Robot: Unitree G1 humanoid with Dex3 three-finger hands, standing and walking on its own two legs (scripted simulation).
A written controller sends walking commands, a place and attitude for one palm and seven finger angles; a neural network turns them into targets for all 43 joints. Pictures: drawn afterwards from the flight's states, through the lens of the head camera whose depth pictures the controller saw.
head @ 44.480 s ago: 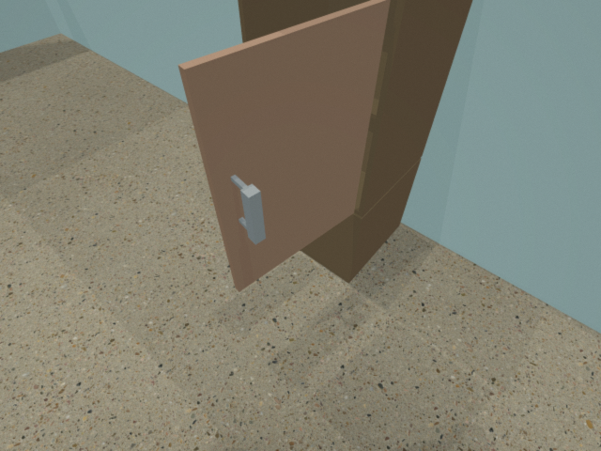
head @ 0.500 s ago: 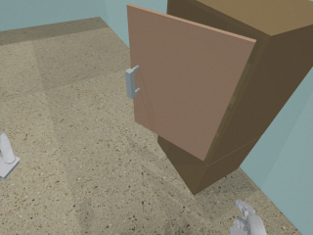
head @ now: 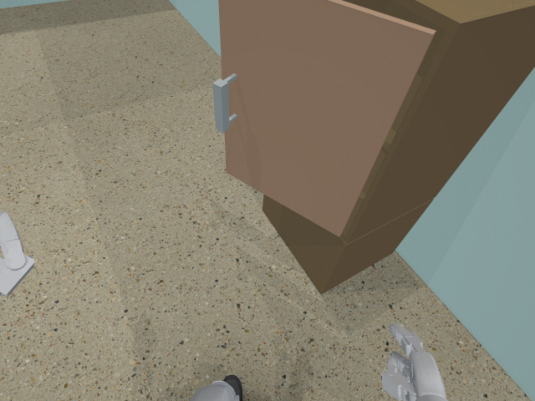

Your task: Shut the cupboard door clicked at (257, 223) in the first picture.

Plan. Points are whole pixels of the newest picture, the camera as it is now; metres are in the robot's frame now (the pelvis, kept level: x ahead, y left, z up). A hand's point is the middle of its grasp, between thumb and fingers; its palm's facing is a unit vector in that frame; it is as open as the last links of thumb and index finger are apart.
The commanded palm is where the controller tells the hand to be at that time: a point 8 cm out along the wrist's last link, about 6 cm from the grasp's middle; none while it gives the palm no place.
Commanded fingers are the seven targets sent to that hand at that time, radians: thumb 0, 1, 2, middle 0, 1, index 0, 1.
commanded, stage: stop stepping back and stand still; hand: left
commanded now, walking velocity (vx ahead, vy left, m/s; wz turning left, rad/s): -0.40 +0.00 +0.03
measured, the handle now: (227, 102) +0.77 +0.17 -0.02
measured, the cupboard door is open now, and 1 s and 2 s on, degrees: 26 26 26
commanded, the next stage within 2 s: let the arm hang, fingers relaxed in 1.32 s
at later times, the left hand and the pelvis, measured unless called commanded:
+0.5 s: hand out of the picture +0.15 +0.28 +0.17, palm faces +0.43 -0.82 -0.37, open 7.4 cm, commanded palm +0.08 +0.32 +0.19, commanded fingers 0.00 0.90 0.90 -0.20 -0.30 -0.20 -0.30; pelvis -0.05 +0.02 +0.02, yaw +0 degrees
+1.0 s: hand out of the picture +0.17 +0.28 +0.18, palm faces +0.43 -0.80 -0.42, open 7.4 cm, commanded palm +0.10 +0.32 +0.19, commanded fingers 0.00 0.90 0.90 -0.20 -0.30 -0.20 -0.30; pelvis -0.04 +0.02 +0.01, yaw +0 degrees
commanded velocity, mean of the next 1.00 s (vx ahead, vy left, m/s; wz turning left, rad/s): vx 0.03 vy -0.02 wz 0.00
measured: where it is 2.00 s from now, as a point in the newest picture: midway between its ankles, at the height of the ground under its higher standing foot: outside the picture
